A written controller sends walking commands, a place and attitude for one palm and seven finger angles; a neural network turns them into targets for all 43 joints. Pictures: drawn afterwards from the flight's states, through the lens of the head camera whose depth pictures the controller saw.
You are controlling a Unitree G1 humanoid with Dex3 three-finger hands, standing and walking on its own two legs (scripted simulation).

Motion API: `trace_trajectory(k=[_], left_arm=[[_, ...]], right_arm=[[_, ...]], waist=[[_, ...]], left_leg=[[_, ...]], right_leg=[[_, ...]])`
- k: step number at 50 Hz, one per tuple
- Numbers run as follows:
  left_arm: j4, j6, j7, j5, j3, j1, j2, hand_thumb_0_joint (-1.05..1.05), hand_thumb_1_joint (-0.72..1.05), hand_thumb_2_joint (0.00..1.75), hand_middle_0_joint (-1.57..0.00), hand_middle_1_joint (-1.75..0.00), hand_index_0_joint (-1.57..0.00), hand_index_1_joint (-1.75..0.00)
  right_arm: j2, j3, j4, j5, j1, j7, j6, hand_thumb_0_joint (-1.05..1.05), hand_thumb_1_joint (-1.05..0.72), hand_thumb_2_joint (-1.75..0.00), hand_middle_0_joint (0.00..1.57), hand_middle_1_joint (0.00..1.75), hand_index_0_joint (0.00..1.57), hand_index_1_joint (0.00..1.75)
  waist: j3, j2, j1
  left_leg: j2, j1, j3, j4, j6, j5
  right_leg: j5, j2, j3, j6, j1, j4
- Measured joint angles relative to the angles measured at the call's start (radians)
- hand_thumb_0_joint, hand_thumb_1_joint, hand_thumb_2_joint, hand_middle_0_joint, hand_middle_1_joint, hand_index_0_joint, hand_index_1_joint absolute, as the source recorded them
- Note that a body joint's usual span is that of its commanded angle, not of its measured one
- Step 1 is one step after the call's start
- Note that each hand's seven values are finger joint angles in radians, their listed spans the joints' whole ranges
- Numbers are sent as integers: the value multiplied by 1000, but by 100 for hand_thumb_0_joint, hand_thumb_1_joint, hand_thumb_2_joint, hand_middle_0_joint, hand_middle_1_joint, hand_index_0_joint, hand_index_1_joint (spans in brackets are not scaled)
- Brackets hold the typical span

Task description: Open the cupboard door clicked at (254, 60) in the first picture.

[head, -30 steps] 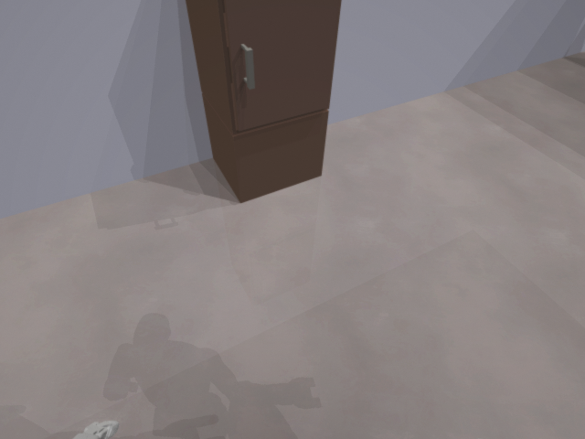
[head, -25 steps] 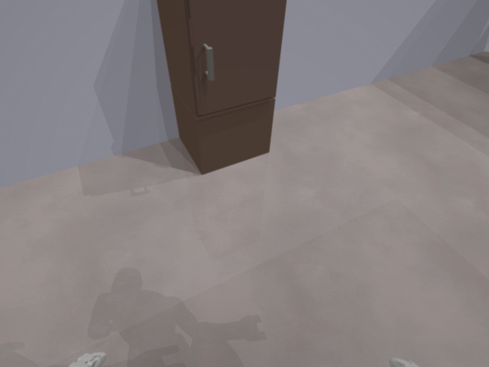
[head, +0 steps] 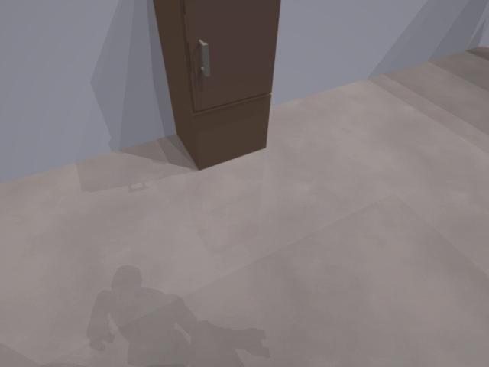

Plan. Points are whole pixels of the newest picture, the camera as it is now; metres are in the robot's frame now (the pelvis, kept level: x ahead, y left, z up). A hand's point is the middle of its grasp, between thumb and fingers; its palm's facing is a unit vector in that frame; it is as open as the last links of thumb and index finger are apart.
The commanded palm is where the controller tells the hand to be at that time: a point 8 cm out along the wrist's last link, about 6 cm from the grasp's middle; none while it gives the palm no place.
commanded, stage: stand and wait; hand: left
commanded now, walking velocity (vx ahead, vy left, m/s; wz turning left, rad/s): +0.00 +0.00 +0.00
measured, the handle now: (203, 58) +1.28 +0.24 -0.08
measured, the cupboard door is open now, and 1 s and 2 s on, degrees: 0 0 0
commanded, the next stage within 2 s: look at it before walking up in 0.22 s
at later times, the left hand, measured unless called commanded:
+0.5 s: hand out of the picture +0.07 +0.24 -0.15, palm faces -0.03 -0.94 -0.33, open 7.4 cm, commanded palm none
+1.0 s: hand out of the picture +0.08 +0.24 -0.15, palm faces -0.02 -0.94 -0.33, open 7.4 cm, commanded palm none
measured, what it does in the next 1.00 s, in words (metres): stands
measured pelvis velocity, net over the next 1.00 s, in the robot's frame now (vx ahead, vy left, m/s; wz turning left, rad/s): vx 0.01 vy -0.01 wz -0.01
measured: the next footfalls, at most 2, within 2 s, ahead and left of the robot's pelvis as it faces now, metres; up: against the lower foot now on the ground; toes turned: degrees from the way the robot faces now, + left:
left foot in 1.82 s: +0.43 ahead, +0.00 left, +0.00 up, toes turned -17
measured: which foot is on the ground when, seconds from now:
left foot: down 0.00-1.00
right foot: down 0.00-1.00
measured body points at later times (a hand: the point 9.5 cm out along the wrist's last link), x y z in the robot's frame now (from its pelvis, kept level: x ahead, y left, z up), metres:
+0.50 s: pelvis -0.01 -0.01 +0.00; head -0.01 -0.01 +0.45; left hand +0.07 +0.29 -0.13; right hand +0.07 -0.30 -0.13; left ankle +0.01 +0.12 -0.74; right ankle +0.01 -0.13 -0.74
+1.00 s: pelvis +0.01 -0.01 +0.00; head +0.01 +0.00 +0.45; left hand +0.08 +0.29 -0.13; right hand +0.09 -0.30 -0.13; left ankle +0.01 +0.12 -0.74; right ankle +0.01 -0.13 -0.74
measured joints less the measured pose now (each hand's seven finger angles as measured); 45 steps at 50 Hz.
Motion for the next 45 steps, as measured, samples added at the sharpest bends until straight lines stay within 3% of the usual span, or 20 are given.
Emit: trace_trajectory(k=[45], left_arm=[[23, -11, 1, 1, 0, -25, -3, 0, 90, 90, -20, -30, -21, -30]], right_arm=[[6, 3, 29, 3, -24, 0, -9, 1, -91, -90, 20, 30, 20, 30]], waist=[[-1, 0, 1]], left_leg=[[13, 21, 1, -47, -12, 17]], right_leg=[[17, 13, 1, -11, 17, -42]])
